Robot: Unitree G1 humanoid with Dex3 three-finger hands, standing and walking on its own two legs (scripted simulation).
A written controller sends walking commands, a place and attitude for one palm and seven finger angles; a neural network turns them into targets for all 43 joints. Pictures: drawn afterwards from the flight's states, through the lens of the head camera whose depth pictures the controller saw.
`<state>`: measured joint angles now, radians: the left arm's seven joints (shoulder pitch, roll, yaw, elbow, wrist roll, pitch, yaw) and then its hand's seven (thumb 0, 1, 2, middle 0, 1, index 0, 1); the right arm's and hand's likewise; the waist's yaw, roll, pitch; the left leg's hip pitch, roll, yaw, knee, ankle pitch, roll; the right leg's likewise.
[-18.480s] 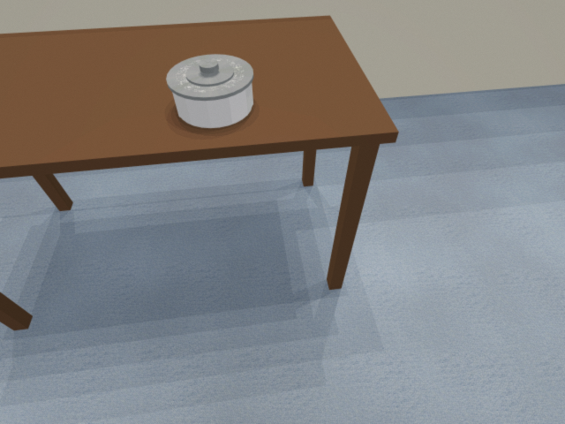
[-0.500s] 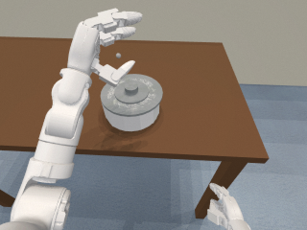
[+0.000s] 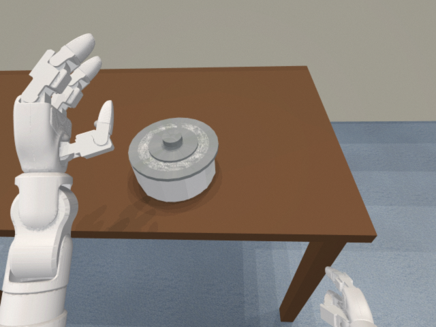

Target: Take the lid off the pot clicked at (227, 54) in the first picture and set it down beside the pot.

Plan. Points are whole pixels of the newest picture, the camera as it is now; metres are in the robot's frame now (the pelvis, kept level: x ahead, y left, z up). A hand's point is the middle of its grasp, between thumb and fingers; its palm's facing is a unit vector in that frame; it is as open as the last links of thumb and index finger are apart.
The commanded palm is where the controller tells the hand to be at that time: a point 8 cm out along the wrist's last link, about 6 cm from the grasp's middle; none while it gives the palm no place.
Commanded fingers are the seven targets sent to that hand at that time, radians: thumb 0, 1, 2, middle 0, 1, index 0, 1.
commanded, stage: draw the hand back to the body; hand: left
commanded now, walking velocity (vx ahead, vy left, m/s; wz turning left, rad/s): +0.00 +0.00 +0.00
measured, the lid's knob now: (172, 138) +0.46 +0.14 +0.11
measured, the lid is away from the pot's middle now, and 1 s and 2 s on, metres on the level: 0.01 0.01 0.01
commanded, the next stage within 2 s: come to a stop and stand still in 1.06 s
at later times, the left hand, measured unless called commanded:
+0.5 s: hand (56, 176) +0.23 +0.21 +0.25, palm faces +0.38 -0.89 -0.27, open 7.5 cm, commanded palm +0.18 +0.26 +0.25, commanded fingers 0.00 0.90 0.90 -0.20 -0.30 -0.20 -0.30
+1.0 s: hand (2, 230) +0.17 +0.26 +0.21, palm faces +0.45 -0.82 -0.36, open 7.4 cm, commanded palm +0.12 +0.30 +0.23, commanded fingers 0.00 0.90 0.90 -0.20 -0.30 -0.20 -0.30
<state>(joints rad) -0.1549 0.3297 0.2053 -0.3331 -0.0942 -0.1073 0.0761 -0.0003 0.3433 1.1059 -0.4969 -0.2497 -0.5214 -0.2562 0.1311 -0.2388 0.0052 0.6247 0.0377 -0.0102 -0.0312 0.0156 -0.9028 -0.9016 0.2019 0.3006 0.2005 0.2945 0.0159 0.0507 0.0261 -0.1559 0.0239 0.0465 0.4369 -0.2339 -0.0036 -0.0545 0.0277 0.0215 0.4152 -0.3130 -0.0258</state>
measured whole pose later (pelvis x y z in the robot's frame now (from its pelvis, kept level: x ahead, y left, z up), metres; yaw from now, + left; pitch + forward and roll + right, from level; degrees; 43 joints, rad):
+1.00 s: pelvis -0.01 +0.02 +0.00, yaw +1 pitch -3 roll -1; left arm 0.46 0.37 0.37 -0.58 -0.11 -0.14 0.11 0.01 0.89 0.90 -0.21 -0.30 -0.21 -0.30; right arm 0.16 -0.21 0.02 0.62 0.02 -0.07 -0.04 0.02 -0.90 -0.90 0.20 0.30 0.20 0.29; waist 0.06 0.06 0.00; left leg -0.18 0.01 0.03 0.48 -0.25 0.02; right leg -0.04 0.02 0.01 0.39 -0.29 0.00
